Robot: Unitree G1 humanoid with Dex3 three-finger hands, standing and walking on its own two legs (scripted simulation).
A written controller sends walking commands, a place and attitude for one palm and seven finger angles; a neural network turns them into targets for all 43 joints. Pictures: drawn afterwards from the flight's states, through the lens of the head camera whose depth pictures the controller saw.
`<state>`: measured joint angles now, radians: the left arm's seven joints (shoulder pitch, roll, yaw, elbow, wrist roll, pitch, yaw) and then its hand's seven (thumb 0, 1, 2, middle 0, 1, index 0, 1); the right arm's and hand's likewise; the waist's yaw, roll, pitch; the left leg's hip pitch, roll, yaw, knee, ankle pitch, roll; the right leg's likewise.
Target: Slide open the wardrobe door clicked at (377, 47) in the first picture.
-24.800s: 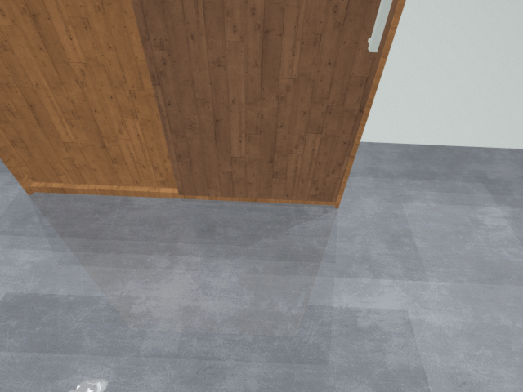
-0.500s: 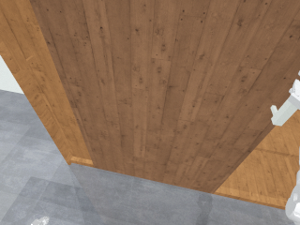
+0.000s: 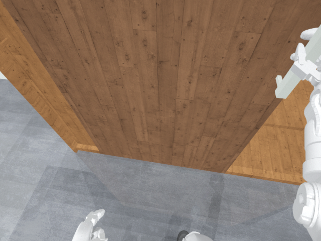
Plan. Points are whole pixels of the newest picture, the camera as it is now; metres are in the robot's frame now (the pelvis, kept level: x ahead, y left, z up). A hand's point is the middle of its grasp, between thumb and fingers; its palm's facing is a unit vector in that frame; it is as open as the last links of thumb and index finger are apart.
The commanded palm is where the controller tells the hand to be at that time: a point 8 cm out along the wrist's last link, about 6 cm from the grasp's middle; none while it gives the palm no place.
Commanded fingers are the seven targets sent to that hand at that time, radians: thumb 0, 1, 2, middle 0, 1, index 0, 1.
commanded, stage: stop walking and hold the door there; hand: right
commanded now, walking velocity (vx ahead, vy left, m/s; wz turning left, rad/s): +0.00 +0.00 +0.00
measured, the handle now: (306, 48) +0.50 -0.29 +0.19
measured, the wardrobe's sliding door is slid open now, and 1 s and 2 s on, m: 0.58 0.58 0.58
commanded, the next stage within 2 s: loosen the grip on the handle in 0.38 s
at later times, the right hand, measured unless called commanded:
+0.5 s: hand (298, 62) +0.46 -0.26 +0.19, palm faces +0.39 +0.91 -0.15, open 5.6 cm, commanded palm +0.42 -0.30 +0.19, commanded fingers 0.00 -0.66 -0.78 0.45 1.40 0.45 1.40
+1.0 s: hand (297, 68) +0.47 -0.28 +0.17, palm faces +0.40 +0.90 -0.19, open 13.6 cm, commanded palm +0.42 -0.30 +0.18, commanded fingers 0.00 0.55 -0.20 0.25 1.15 0.25 1.15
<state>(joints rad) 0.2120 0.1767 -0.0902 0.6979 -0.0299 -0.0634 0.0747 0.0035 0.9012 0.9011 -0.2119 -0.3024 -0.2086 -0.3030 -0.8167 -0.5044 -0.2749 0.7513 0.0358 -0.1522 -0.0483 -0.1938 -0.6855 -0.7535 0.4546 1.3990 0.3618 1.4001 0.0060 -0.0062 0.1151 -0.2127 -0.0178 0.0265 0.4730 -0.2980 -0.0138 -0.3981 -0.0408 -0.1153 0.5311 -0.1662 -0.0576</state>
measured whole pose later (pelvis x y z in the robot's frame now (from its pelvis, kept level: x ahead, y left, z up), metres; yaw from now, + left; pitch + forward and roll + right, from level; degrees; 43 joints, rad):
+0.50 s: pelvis +0.00 +0.02 +0.00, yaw +0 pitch +0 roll +2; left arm 0.35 0.33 0.01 0.74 -0.06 -0.02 0.12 0.01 0.91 0.90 -0.20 -0.30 -0.20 -0.30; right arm -0.85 -0.58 -0.40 1.07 0.00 -0.17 -0.01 -0.15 -0.68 -0.76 0.45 1.40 0.37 1.40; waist 0.08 -0.03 0.04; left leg -0.17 -0.05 0.03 0.48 -0.31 0.02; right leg -0.36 -0.08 -0.11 0.54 -0.18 -0.02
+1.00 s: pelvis -0.01 +0.01 -0.01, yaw -1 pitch +7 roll +2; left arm 0.37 0.28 0.00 0.73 -0.01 -0.12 0.05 0.00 0.91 0.90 -0.21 -0.30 -0.20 -0.30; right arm -0.91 -0.59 -0.39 1.05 -0.07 -0.12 -0.04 -0.01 0.47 -0.24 0.35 1.27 0.36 1.27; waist 0.10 0.01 -0.03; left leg -0.38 -0.02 0.05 0.59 -0.33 0.01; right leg -0.54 -0.04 -0.09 0.58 -0.16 -0.04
